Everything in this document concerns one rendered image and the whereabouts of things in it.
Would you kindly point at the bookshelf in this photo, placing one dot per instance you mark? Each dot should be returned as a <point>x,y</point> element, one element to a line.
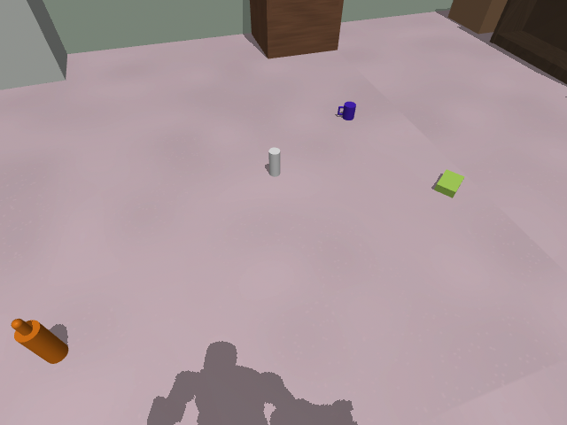
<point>536,32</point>

